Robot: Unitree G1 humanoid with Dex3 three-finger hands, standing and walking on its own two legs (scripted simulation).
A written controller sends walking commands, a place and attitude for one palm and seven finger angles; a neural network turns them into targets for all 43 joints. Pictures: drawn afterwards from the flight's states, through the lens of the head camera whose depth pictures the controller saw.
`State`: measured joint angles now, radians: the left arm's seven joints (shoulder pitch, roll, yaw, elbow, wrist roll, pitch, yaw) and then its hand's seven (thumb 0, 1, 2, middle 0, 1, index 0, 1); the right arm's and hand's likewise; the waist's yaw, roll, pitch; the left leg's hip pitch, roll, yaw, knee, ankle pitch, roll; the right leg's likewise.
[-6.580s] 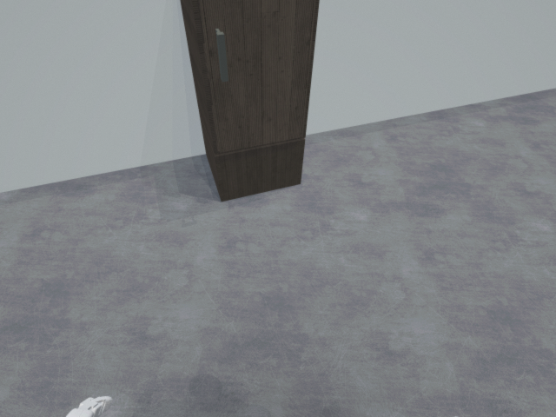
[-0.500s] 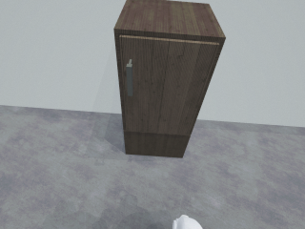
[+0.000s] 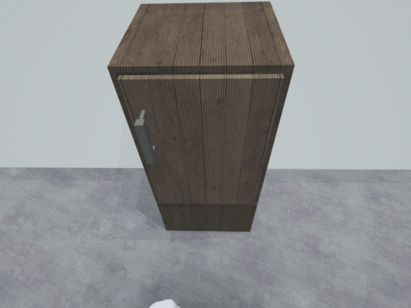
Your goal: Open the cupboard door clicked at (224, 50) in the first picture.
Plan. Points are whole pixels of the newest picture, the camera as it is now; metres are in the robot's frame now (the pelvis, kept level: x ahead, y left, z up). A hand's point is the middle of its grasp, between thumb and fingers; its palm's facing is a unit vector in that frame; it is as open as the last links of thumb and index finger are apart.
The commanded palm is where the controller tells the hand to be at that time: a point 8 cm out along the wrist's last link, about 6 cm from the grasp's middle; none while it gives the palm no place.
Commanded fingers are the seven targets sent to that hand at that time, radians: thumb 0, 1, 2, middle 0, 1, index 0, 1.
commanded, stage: come to a stop and stand still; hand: left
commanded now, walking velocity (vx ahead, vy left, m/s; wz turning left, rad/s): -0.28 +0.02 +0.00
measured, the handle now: (147, 137) +0.54 +0.20 -0.02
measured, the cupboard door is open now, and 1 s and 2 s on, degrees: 0 0 0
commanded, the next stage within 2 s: look again from close up in 1.52 s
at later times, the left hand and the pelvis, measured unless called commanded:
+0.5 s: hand out of the picture +0.01 +0.18 -0.18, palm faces +0.04 -0.96 -0.29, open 7.4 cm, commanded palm none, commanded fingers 0.00 0.90 0.90 -0.20 -0.30 -0.20 -0.30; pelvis -0.03 -0.01 -0.03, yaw +0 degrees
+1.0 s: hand out of the picture -0.14 +0.14 -0.17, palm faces +0.05 -0.98 -0.21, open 7.4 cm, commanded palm none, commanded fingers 0.00 0.90 0.90 -0.20 -0.30 -0.20 -0.30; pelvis -0.13 -0.04 +0.00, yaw +0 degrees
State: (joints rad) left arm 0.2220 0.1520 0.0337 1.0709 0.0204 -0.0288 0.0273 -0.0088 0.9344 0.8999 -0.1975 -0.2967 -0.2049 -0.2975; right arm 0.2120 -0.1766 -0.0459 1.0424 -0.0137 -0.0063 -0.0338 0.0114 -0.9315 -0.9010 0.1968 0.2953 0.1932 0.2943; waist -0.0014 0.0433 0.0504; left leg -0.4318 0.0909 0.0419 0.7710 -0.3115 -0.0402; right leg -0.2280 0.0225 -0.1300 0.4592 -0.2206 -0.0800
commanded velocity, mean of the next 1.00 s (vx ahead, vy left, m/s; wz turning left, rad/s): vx -0.04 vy -0.01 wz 0.00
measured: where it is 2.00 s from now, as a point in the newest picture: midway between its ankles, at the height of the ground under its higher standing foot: outside the picture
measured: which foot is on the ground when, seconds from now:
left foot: up 0.00-0.08, down 0.10-0.78, up 0.80-1.00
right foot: down 0.00-0.14, up 0.16-0.36, down 0.38-1.00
